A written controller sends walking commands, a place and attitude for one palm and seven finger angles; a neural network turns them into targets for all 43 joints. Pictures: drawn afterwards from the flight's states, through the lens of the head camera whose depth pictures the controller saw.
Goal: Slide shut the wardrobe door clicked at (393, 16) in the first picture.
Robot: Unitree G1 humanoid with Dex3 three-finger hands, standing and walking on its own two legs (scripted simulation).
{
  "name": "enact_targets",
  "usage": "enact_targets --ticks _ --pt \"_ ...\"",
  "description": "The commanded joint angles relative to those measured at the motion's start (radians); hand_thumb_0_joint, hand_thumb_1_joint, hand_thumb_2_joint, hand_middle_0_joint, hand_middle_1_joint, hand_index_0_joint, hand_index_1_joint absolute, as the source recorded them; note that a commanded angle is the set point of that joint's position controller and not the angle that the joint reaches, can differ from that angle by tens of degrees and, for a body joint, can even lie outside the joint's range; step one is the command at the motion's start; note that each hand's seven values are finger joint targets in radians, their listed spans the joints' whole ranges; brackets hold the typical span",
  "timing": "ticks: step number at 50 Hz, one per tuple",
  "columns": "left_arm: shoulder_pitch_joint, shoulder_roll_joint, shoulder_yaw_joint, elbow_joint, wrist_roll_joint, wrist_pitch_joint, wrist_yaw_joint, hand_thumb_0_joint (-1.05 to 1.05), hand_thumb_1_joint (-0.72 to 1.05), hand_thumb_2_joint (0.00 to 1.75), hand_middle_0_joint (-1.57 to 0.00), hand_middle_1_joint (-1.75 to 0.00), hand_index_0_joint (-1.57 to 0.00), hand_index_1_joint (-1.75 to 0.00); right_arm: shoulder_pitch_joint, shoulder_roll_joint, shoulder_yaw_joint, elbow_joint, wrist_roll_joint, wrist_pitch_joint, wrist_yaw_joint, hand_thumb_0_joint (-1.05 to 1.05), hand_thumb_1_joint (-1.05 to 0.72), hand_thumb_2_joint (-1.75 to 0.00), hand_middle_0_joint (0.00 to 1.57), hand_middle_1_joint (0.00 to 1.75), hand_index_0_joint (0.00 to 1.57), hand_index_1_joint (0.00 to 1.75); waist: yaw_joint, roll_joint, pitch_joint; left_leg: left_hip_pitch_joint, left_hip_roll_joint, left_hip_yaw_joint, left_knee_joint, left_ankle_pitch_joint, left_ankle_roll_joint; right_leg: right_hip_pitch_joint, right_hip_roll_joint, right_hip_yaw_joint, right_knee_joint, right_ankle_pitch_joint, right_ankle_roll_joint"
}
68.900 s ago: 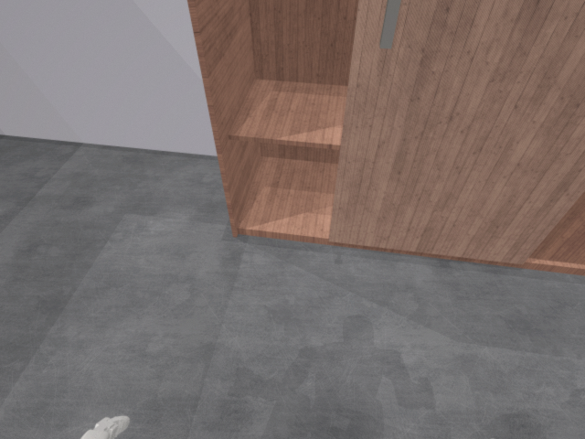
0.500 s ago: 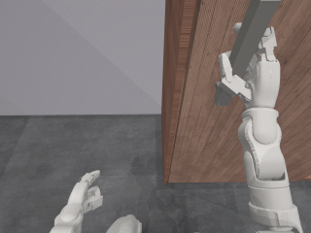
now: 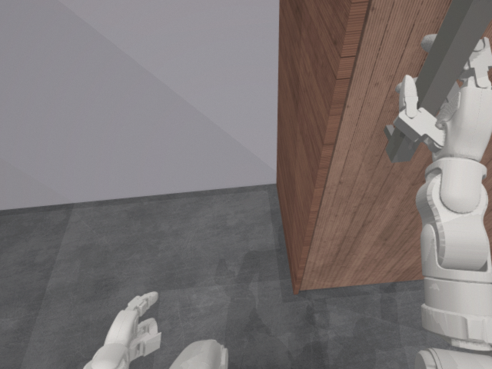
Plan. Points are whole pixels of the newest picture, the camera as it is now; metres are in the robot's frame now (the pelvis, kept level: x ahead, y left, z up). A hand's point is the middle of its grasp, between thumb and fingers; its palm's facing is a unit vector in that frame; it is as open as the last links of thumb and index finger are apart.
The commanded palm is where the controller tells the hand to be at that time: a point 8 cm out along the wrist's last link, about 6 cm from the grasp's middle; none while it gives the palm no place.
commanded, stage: stop walking and hold the door there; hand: right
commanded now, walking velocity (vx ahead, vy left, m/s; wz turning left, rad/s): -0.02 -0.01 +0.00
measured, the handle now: (421, 83) +0.41 -0.24 +0.23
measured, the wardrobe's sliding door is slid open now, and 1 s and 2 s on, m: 0.00 0.00 0.01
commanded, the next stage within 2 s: none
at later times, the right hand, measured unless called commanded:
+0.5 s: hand (410, 107) +0.38 -0.23 +0.21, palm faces +0.63 +0.73 -0.25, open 7.1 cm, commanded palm +0.33 -0.25 +0.20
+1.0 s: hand (411, 108) +0.38 -0.23 +0.21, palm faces +0.69 +0.67 -0.29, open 6.9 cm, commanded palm +0.32 -0.26 +0.20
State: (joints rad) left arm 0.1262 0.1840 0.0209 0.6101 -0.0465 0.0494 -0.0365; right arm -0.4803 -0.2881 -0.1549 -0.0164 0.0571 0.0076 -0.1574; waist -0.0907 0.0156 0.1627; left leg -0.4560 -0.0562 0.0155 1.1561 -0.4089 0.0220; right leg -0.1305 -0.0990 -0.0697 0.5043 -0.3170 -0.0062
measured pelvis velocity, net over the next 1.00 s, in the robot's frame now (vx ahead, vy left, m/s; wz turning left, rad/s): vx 0.07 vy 0.17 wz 0.15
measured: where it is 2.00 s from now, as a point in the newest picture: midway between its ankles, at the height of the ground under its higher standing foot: outside the picture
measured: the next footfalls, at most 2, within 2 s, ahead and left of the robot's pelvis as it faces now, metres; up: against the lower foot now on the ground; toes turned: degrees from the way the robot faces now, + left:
left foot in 0.34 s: +0.13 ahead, +0.27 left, +0.00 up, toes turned +6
right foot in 0.58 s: +0.12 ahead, +0.04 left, +0.00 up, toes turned +7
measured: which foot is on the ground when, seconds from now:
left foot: up 0.00-0.32, down 0.34-1.00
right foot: down 0.00-0.34, up 0.36-0.56, down 0.58-1.00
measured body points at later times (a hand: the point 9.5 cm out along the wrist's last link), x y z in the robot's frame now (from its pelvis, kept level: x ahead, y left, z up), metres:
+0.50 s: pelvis +0.05 +0.12 -0.02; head +0.07 +0.13 +0.43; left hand +0.20 +0.40 -0.11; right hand +0.34 -0.26 +0.22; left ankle +0.14 +0.24 -0.74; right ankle +0.03 -0.01 -0.69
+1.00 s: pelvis +0.07 +0.17 +0.00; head +0.05 +0.16 +0.45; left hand +0.18 +0.45 -0.09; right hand +0.34 -0.26 +0.23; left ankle +0.09 +0.27 -0.74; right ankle +0.08 +0.04 -0.74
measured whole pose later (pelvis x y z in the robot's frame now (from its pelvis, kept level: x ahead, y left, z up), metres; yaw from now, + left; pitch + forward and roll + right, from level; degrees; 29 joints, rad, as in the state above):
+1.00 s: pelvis +0.07 +0.17 +0.00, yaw +8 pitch -1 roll +1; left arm 0.22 0.27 0.00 0.68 -0.05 -0.04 0.07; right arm -0.05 -0.67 -0.71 0.33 0.07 -0.15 -0.12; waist 0.01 -0.02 -0.03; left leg -0.21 -0.07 -0.01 0.40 -0.17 0.03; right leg -0.19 -0.05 0.00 0.50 -0.29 0.01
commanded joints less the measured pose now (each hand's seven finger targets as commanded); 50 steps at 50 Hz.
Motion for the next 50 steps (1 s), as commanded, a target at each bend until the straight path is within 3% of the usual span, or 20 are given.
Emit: enact_targets --ticks 1,2,4,10,14,15,16,17,19,20,22,24,27,29,30,31,32,35,38,50 --pt "-0.014 0.206 0.066 -0.06 0.007 0.009 0.014 0.0 0.9 0.9 -0.2 -0.3 -0.2 -0.3 -0.227 -0.472 -0.284 -0.027 -0.043 -0.109 0.031 0.0 -0.9 -0.9 0.45 1.4 0.45 1.4 0.091 -0.239 -0.389 -0.343 0.044 0.022 0.156 0.031 -0.042 0.431 -0.301 0.069 -0.1 0.856 -0.103" --pt "-0.03 0.17 0.049 -0.116 0.015 0.02 0.009 0.0 0.9 0.9 -0.2 -0.3 -0.2 -0.3 -0.245 -0.233 -0.051 -0.167 -0.017 -0.098 0.055 0.0 -0.9 -0.9 0.45 1.4 0.45 1.4 0.103 -0.274 -0.388 -0.313 0.031 0.015 0.145 0.033 -0.039 0.411 -0.284 0.107 -0.073 0.86 -0.117" --pt "-0.058 0.155 0.041 -0.141 0.006 0.002 0.011 0.0 0.9 0.9 -0.2 -0.3 -0.2 -0.3 -0.315 -0.167 0.02 -0.27 -0.022 -0.11 0.074 0.0 -0.9 -0.9 0.45 1.4 0.45 1.4 0.112 -0.378 -0.372 -0.326 0.041 0.057 0.1 0.049 -0.05 0.397 -0.262 0.031 -0.097 0.847 -0.115" --pt "-0.057 0.167 0.024 -0.157 -0.004 -0.043 0.04 0.0 0.9 0.9 -0.2 -0.3 -0.2 -0.3 -0.187 -0.394 -0.193 -0.245 -0.005 -0.108 0.046 0.0 -0.9 -0.9 0.45 1.4 0.45 1.4 0.102 -0.45 -0.304 -0.056 0.045 0.155 -0.226 0.08 -0.037 0.23 -0.238 -0.106 -0.147 0.722 -0.094" --pt "-0.08 0.16 0.011 -0.157 -0.014 -0.08 0.048 0.0 0.9 0.9 -0.2 -0.3 -0.2 -0.3 -0.097 -0.519 -0.334 -0.189 -0.015 -0.115 0.043 0.0 -0.9 -0.9 0.45 1.4 0.45 1.4 0.046 -0.276 -0.337 0.339 0.015 0.115 -0.665 0.342 -0.027 0.118 -0.17 -0.117 0.182 0.554 -0.037" --pt "-0.073 0.143 0.005 -0.15 -0.016 -0.087 0.052 0.0 0.9 0.9 -0.2 -0.3 -0.2 -0.3 -0.048 -0.528 -0.336 -0.148 -0.021 -0.104 0.049 0.0 -0.9 -0.9 0.45 1.4 0.45 1.4 0.05 -0.14 -0.339 0.442 0.036 0.055 -0.751 0.435 -0.022 0.03 -0.085 -0.1 0.342 0.415 -0.024" --pt "-0.084 0.142 0.009 -0.142 -0.016 -0.095 0.056 0.0 0.9 0.9 -0.2 -0.3 -0.2 -0.3 -0.021 -0.619 -0.413 -0.113 -0.026 -0.101 0.048 0.0 -0.9 -0.9 0.45 1.4 0.45 1.4 0.052 0.032 -0.327 0.516 0.127 -0.092 -0.791 0.596 0.014 -0.132 0.013 -0.064 0.524 0.048 -0.02" --pt "-0.108 0.148 0.01 -0.151 -0.012 -0.099 0.056 0.0 0.9 0.9 -0.2 -0.3 -0.2 -0.3 -0.008 -0.696 -0.485 -0.097 -0.03 -0.099 0.042 0.0 -0.9 -0.9 0.45 1.4 0.45 1.4 0.059 0.14 -0.349 0.499 0.278 -0.359 -0.831 0.696 0.068 -0.263 0.09 0.017 0.74 -0.226 -0.026" --pt "-0.062 0.169 0.009 -0.115 -0.002 -0.115 0.066 0.0 0.9 0.9 -0.2 -0.3 -0.2 -0.3 -0.04 -0.749 -0.554 -0.081 -0.023 -0.11 0.04 0.0 -0.9 -0.9 0.45 1.4 0.45 1.4 0.079 0.122 -0.34 0.225 0.351 -0.509 -0.966 0.149 0.127 -0.23 0.07 0.156 0.832 -0.175 -0.004" --pt "-0.052 0.204 0.028 -0.112 -0.006 -0.105 0.046 0.0 0.9 0.9 -0.2 -0.3 -0.2 -0.3 -0.078 -0.633 -0.482 -0.166 -0.004 -0.122 0.045 0.0 -0.9 -0.9 0.45 1.4 0.45 1.4 0.079 0.25 -0.363 0.217 0.31 -0.482 -0.973 -0.044 0.102 -0.219 0.081 0.192 0.832 -0.105 0.001" --pt "-0.052 0.218 0.035 -0.074 -0.006 -0.104 0.064 0.0 0.9 0.9 -0.2 -0.3 -0.2 -0.3 0.029 -0.699 -0.611 -0.077 -0.002 -0.145 0.019 0.0 -0.9 -0.9 0.45 1.4 0.45 1.4 0.092 0.202 -0.395 0.182 0.283 -0.272 -0.92 -0.009 0.116 -0.141 0.062 0.144 0.597 -0.098 0.002" --pt "-0.057 0.215 0.034 -0.07 0.002 -0.1 0.085 0.0 0.9 0.9 -0.2 -0.3 -0.2 -0.3 0.125 -0.729 -0.65 -0.05 -0.01 -0.152 0.0 0.0 -0.9 -0.9 0.45 1.4 0.45 1.4 0.068 0.15 -0.4 0.223 0.252 -0.229 -0.914 0.052 0.097 -0.081 0.091 0.1 0.272 -0.175 -0.022" --pt "-0.039 0.214 0.027 -0.06 0.007 -0.124 0.11 0.0 0.9 0.9 -0.2 -0.3 -0.2 -0.3 0.166 -0.701 -0.621 -0.066 -0.019 -0.178 -0.012 0.0 -0.9 -0.9 0.45 1.4 0.45 1.4 0.092 -0.027 -0.343 0.145 0.199 -0.203 -0.898 -0.078 0.058 0.04 0.093 0.074 -0.092 -0.048 -0.034" --pt "-0.032 0.244 0.039 -0.077 0.003 -0.138 0.114 0.0 0.9 0.9 -0.2 -0.3 -0.2 -0.3 0.169 -0.661 -0.586 -0.087 -0.015 -0.203 -0.017 0.0 -0.9 -0.9 0.45 1.4 0.45 1.4 0.089 -0.28 -0.277 0.14 0.069 -0.118 -0.698 0.004 0.01 -0.04 -0.079 0.31 -0.265 -0.11 -0.087" --pt "-0.043 0.238 0.04 -0.084 -0.008 -0.14 0.116 0.0 0.9 0.9 -0.2 -0.3 -0.2 -0.3 0.175 -0.673 -0.591 -0.08 -0.008 -0.199 -0.021 0.0 -0.9 -0.9 0.45 1.4 0.45 1.4 0.075 -0.38 -0.251 0.183 0.04 -0.036 -0.554 0.058 -0.007 -0.132 -0.157 0.345 -0.319 -0.105 -0.108" --pt "-0.033 0.198 0.023 -0.075 -0.001 -0.145 0.116 0.0 0.9 0.9 -0.2 -0.3 -0.2 -0.3 0.198 -0.627 -0.546 -0.036 -0.019 -0.188 -0.015 0.0 -0.9 -0.9 0.45 1.4 0.45 1.4 0.089 -0.365 -0.242 0.222 0.043 -0.06 -0.461 0.054 -0.01 -0.214 -0.15 0.34 -0.351 -0.143 -0.113" --pt "-0.023 0.211 0.034 -0.069 0.005 -0.147 0.121 0.0 0.9 0.9 -0.2 -0.3 -0.2 -0.3 0.214 -0.739 -0.64 0.006 -0.032 -0.183 -0.022 0.0 -0.9 -0.9 0.45 1.4 0.45 1.4 0.082 -0.338 -0.215 0.208 0.058 -0.077 -0.452 0.073 -0.015 -0.215 -0.14 0.32 -0.32 -0.052 -0.12" --pt "0.004 0.225 0.035 -0.063 -0.011 -0.143 0.118 0.0 0.9 0.9 -0.2 -0.3 -0.2 -0.3 0.269 -0.78 -0.666 0.023 -0.042 -0.178 -0.017 0.0 -0.9 -0.9 0.45 1.4 0.45 1.4 0.077 -0.196 -0.237 0.282 0.082 -0.053 -0.734 0.237 -0.018 -0.113 -0.069 0.165 -0.113 0.288 -0.063" --pt "0.012 0.243 0.05 -0.069 -0.004 -0.15 0.122 0.0 0.9 0.9 -0.2 -0.3 -0.2 -0.3 0.246 -0.776 -0.666 0.051 -0.036 -0.191 -0.011 0.0 -0.9 -0.9 0.45 1.4 0.45 1.4 0.111 -0.115 -0.283 0.382 0.167 -0.191 -0.77 0.536 0.03 -0.157 0.008 0.13 -0.022 0.209 -0.013" --pt "0.006 0.247 0.04 -0.065 -0.009 -0.139 0.117 0.0 0.9 0.9 -0.2 -0.3 -0.2 -0.3 0.252 -0.818 -0.691 0.275 -0.018 -0.17 0.002 0.0 -0.9 -0.9 0.45 1.4 0.45 1.4 0.09 -0.083 -0.272 0.302 0.141 -0.202 -0.854 0.3 0.004 -0.101 0.009 0.125 -0.091 0.104 -0.036"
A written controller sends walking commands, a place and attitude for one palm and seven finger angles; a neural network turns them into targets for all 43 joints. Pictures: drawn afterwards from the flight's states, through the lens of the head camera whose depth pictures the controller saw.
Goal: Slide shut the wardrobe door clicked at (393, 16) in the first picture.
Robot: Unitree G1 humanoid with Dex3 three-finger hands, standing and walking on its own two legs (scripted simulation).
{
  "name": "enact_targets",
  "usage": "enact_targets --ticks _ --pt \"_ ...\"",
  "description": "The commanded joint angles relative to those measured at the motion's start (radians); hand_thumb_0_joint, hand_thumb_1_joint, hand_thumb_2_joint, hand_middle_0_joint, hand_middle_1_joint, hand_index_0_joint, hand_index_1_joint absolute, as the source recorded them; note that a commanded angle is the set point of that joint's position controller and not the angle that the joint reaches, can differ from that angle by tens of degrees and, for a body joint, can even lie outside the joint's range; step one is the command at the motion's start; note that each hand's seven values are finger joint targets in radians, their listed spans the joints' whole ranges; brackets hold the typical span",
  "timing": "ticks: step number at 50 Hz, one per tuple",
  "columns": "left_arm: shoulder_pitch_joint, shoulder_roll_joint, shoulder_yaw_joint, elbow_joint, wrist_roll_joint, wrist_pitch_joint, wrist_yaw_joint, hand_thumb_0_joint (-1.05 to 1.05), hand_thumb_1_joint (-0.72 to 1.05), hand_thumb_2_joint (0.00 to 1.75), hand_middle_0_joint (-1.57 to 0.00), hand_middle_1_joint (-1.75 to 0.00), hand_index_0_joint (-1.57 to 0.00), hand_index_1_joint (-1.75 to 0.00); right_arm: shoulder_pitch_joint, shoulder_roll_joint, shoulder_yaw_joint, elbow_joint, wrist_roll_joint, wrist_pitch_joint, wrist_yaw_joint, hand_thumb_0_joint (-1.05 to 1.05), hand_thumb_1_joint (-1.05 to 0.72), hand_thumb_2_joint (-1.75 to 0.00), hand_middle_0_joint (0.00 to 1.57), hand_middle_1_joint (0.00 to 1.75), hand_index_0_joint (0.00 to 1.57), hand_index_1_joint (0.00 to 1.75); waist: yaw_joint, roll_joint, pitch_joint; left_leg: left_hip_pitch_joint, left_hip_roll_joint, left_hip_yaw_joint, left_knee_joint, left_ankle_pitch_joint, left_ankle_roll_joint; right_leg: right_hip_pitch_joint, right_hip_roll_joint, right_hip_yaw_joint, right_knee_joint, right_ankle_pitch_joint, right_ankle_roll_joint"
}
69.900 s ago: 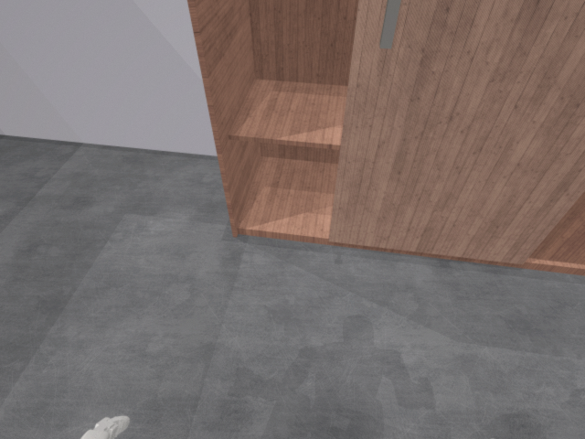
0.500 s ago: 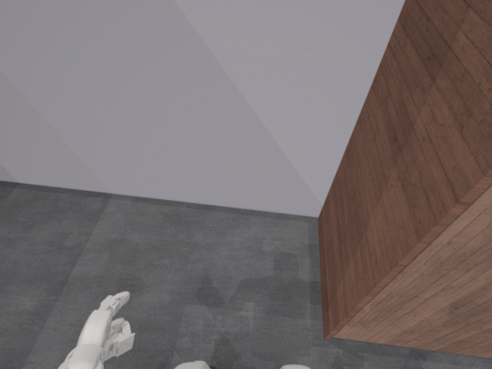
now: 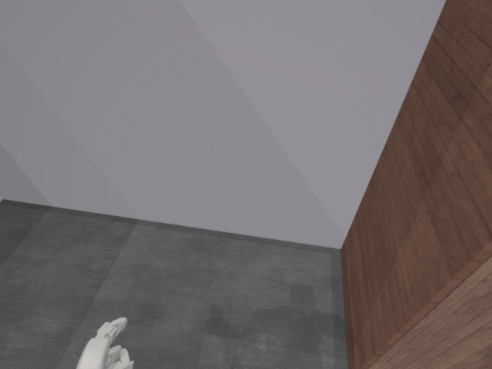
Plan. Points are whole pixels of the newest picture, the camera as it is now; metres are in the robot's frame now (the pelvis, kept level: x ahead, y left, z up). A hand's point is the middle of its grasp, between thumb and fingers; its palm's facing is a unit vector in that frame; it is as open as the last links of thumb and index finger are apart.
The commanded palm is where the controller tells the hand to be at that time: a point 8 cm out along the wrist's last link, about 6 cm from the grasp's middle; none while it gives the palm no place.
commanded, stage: stop walking and hold the door there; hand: right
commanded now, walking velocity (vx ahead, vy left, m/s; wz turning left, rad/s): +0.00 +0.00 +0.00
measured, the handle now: out of the picture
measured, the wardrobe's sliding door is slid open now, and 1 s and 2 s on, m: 0.00 0.01 0.01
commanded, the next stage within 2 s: loosen the grip on the handle in 1.86 s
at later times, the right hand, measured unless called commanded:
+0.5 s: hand out of the picture +0.25 -0.44 +0.21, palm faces +0.68 +0.68 -0.28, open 6.8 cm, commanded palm +0.19 -0.46 +0.21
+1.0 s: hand out of the picture +0.24 -0.44 +0.21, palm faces +0.52 +0.83 -0.19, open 7.1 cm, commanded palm +0.20 -0.46 +0.21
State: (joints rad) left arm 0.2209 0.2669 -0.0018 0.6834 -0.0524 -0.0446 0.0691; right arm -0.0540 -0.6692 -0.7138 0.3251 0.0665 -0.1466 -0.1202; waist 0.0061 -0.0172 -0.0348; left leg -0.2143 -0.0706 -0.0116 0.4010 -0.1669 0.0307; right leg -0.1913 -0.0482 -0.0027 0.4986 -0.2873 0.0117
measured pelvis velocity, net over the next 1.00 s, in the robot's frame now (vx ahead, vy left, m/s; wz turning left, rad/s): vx -0.10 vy -0.17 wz -0.04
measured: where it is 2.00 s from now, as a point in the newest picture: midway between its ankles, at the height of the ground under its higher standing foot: outside the picture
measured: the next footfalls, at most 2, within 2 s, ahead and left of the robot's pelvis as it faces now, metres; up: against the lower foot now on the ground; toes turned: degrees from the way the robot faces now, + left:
left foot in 0.68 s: +0.00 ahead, +0.07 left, +0.00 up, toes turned +5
right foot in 0.92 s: -0.04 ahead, -0.32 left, +0.00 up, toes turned -5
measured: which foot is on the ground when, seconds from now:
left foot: down 0.00-0.52, up 0.54-0.66, down 0.68-0.92, up 0.94-1.00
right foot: down 0.00-0.70, up 0.72-0.90, down 0.92-1.00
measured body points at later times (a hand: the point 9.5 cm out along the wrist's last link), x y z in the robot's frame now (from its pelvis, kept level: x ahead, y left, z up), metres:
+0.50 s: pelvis -0.04 -0.05 -0.01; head -0.04 -0.05 +0.44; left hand +0.11 +0.22 -0.10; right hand +0.21 -0.47 +0.23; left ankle +0.03 +0.10 -0.74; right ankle -0.02 -0.14 -0.74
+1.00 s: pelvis -0.10 -0.17 -0.03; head -0.05 -0.16 +0.42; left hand +0.09 +0.08 -0.12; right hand +0.21 -0.48 +0.22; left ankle -0.05 +0.00 -0.72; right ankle -0.08 -0.33 -0.74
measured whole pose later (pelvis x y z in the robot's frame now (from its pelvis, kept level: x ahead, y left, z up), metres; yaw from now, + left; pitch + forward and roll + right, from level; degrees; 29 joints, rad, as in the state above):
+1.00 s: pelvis -0.10 -0.17 -0.03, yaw -2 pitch -2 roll -2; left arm 0.12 0.26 0.02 0.64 -0.05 -0.06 0.08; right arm -0.31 -0.43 -0.38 -0.03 0.07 -0.10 -0.15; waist -0.01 0.01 0.16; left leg -0.42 0.16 0.01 0.87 -0.49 -0.05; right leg -0.32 -0.05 -0.02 0.68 -0.32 0.06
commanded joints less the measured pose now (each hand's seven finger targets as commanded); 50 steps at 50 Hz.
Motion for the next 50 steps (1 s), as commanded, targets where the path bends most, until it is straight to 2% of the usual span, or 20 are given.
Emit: enact_targets --ticks 1,8,14,18,23,26,28,31,33,34,35,36,37,38,40,42,44,46,48,50 --pt "-0.084 0.166 0.062 -0.139 -0.005 -0.043 0.011 0.0 0.9 0.9 -0.2 -0.3 -0.2 -0.3 -0.184 -0.445 -0.135 -0.067 -0.027 -0.018 -0.034 0.0 -0.9 -0.9 0.45 1.4 0.45 1.4 -0.009 -0.041 -0.088 0.071 0.155 -0.171 -0.095 0.062 -0.006 -0.038 -0.044 0.055 -0.09 0.08 -0.053" --pt "-0.087 0.168 0.064 -0.156 -0.008 -0.045 0.014 0.0 0.9 0.9 -0.2 -0.3 -0.2 -0.3 -0.207 -0.412 -0.094 -0.05 -0.033 -0.013 -0.029 0.0 -0.9 -0.9 0.45 1.4 0.45 1.4 -0.013 -0.034 -0.068 0.036 0.16 -0.174 -0.125 -0.015 -0.01 -0.045 -0.035 0.05 -0.1 0.045 -0.057" --pt "-0.079 0.169 0.077 -0.16 -0.006 -0.043 0.01 0.0 0.9 0.9 -0.2 -0.3 -0.2 -0.3 -0.237 -0.416 -0.093 -0.055 -0.047 -0.023 -0.028 0.0 -0.9 -0.9 0.45 1.4 0.45 1.4 -0.019 0.063 -0.076 0.012 0.328 -0.283 -0.152 0.003 0.047 -0.108 0.014 0.056 0.072 -0.025 -0.045" --pt "-0.07 0.167 0.072 -0.148 -0.002 -0.049 0.008 0.0 0.9 0.9 -0.2 -0.3 -0.2 -0.3 -0.279 -0.385 -0.062 -0.071 -0.047 -0.04 -0.015 0.0 -0.9 -0.9 0.45 1.4 0.45 1.4 -0.014 0.128 -0.107 -0.045 0.399 -0.257 -0.108 0.009 0.069 -0.088 -0.001 0.089 0.107 -0.061 -0.045" --pt "-0.083 0.157 0.063 -0.153 -0.002 -0.043 0.017 0.0 0.9 0.9 -0.2 -0.3 -0.2 -0.3 -0.323 -0.309 0.032 -0.14 -0.042 -0.061 0.001 0.0 -0.9 -0.9 0.45 1.4 0.45 1.4 -0.003 0.007 -0.088 -0.152 0.268 -0.098 0.012 -0.166 -0.012 -0.018 -0.037 0.062 -0.082 -0.063 -0.065" --pt "-0.114 0.169 0.05 -0.178 -0.004 -0.042 0.019 0.0 0.9 0.9 -0.2 -0.3 -0.2 -0.3 -0.37 -0.249 0.078 -0.202 -0.042 -0.078 0.001 0.0 -0.9 -0.9 0.45 1.4 0.45 1.4 -0.019 -0.208 -0.048 -0.141 0.128 0.052 0.263 -0.253 -0.049 -0.141 -0.13 0.199 -0.24 -0.179 -0.114" --pt "-0.123 0.149 0.049 -0.187 0.001 -0.052 0.02 0.0 0.9 0.9 -0.2 -0.3 -0.2 -0.3 -0.358 -0.209 0.113 -0.25 -0.03 -0.076 -0.006 0.0 -0.9 -0.9 0.45 1.4 0.45 1.4 -0.027 -0.154 -0.082 -0.102 0.121 0.054 0.421 -0.257 -0.046 -0.143 -0.16 0.223 -0.23 0.006 -0.154" --pt "-0.131 0.148 0.042 -0.183 0.0 -0.065 0.006 0.0 0.9 0.9 -0.2 -0.3 -0.2 -0.3 -0.355 -0.131 0.191 -0.33 -0.023 -0.055 -0.004 0.0 -0.9 -0.9 0.45 1.4 0.45 1.4 -0.035 -0.11 -0.118 -0.057 0.149 0.087 0.264 -0.187 -0.05 -0.046 -0.119 0.119 -0.107 0.301 -0.13" --pt "-0.136 0.146 0.037 -0.17 0.007 -0.062 -0.005 0.0 0.9 0.9 -0.2 -0.3 -0.2 -0.3 -0.331 -0.133 0.187 -0.317 -0.027 -0.045 -0.007 0.0 -0.9 -0.9 0.45 1.4 0.45 1.4 -0.041 -0.052 -0.106 0.042 0.208 0.047 0.071 -0.081 -0.024 -0.106 -0.078 0.103 -0.016 0.256 -0.082" --pt "-0.142 0.139 0.039 -0.171 0.014 -0.051 -0.009 0.0 0.9 0.9 -0.2 -0.3 -0.2 -0.3 -0.323 -0.177 0.16 -0.296 -0.036 -0.04 -0.011 0.0 -0.9 -0.9 0.45 1.4 0.45 1.4 -0.039 0.128 -0.099 0.126 0.363 -0.167 -0.041 0.035 0.045 -0.248 0.004 0.043 0.15 0.086 -0.043" --pt "-0.141 0.148 0.053 -0.164 0.021 -0.042 -0.015 0.0 0.9 0.9 -0.2 -0.3 -0.2 -0.3 -0.323 -0.19 0.15 -0.236 -0.03 -0.039 -0.01 0.0 -0.9 -0.9 0.45 1.4 0.45 1.4 -0.032 0.284 -0.061 0.123 0.598 -0.466 -0.136 0.141 0.163 -0.386 0.082 0.035 0.428 -0.184 0.0" --pt "-0.139 0.158 0.05 -0.147 0.024 -0.046 -0.016 0.0 0.9 0.9 -0.2 -0.3 -0.2 -0.3 -0.379 -0.19 0.138 -0.239 -0.015 -0.046 -0.009 0.0 -0.9 -0.9 0.45 1.4 0.45 1.4 -0.029 0.205 -0.04 0.042 0.694 -0.48 -0.141 0.155 0.197 -0.384 0.02 0.169 0.624 -0.216 0.014" --pt "-0.106 0.16 0.062 -0.133 0.013 -0.05 -0.021 0.0 0.9 0.9 -0.2 -0.3 -0.2 -0.3 -0.417 -0.183 0.136 -0.258 -0.031 -0.049 -0.003 0.0 -0.9 -0.9 0.45 1.4 0.45 1.4 -0.026 0.235 -0.074 -0.013 0.667 -0.415 -0.111 0.064 0.181 -0.351 -0.018 0.234 0.699 -0.208 0.011" --pt "-0.131 0.129 0.045 -0.148 0.015 -0.044 -0.025 0.0 0.9 0.9 -0.2 -0.3 -0.2 -0.3 -0.481 -0.132 0.191 -0.336 -0.034 -0.058 0.005 0.0 -0.9 -0.9 0.45 1.4 0.45 1.4 -0.007 0.245 -0.086 -0.039 0.618 -0.289 -0.075 0.067 0.146 -0.311 -0.025 0.206 0.689 -0.188 0.009" --pt "-0.153 0.095 0.019 -0.136 0.028 -0.031 -0.014 0.0 0.9 0.9 -0.2 -0.3 -0.2 -0.3 -0.522 -0.178 0.157 -0.351 -0.037 -0.074 0.004 0.0 -0.9 -0.9 0.45 1.4 0.45 1.4 0.011 0.25 -0.106 -0.094 0.511 -0.062 -0.023 0.082 0.059 -0.171 -0.033 0.099 0.451 -0.137 0.001" --pt "-0.179 0.077 0.023 -0.142 0.023 -0.029 -0.001 0.0 0.9 0.9 -0.2 -0.3 -0.2 -0.3 -0.484 -0.149 0.171 -0.378 -0.036 -0.07 0.0 0.0 -0.9 -0.9 0.45 1.4 0.45 1.4 -0.002 0.159 -0.098 -0.095 0.453 -0.006 0.055 0.068 0.029 -0.061 0.006 0.008 0.166 -0.124 -0.008" --pt "-0.181 0.077 0.03 -0.153 0.017 -0.034 0.008 0.0 0.9 0.9 -0.2 -0.3 -0.2 -0.3 -0.516 -0.063 0.261 -0.513 -0.02 -0.07 -0.002 0.0 -0.9 -0.9 0.45 1.4 0.45 1.4 0.025 -0.045 -0.113 -0.15 0.351 0.077 0.227 -0.001 -0.013 0.101 0.044 -0.09 -0.056 0.037 0.006" --pt "-0.201 0.102 0.034 -0.211 0.008 -0.054 0.015 0.0 0.9 0.9 -0.2 -0.3 -0.2 -0.3 -0.566 0.023 0.358 -0.709 -0.005 -0.092 -0.001 0.0 -0.9 -0.9 0.45 1.4 0.45 1.4 0.012 -0.445 -0.133 -0.258 0.155 0.158 0.593 -0.362 -0.067 0.095 -0.194 0.186 -0.131 0.315 -0.131" --pt "-0.139 0.068 0.034 -0.188 0.0 -0.066 -0.002 0.0 0.9 0.9 -0.2 -0.3 -0.2 -0.3 -0.558 0.106 0.415 -0.666 -0.017 -0.089 0.014 0.0 -0.9 -0.9 0.45 1.4 0.45 1.4 0.007 -0.271 -0.145 -0.23 0.113 0.122 0.575 -0.423 -0.059 0.103 -0.18 0.113 -0.025 0.603 -0.186" --pt "-0.143 0.085 0.046 -0.175 -0.01 -0.07 -0.014 0.0 0.9 0.9 -0.2 -0.3 -0.2 -0.3 -0.589 0.077 0.365 -0.661 -0.004 -0.07 0.005 0.0 -0.9 -0.9 0.45 1.4 0.45 1.4 0.0 -0.09 -0.217 -0.037 0.099 0.115 0.323 -0.207 -0.062 0.079 -0.149 0.061 0.078 0.552 -0.134"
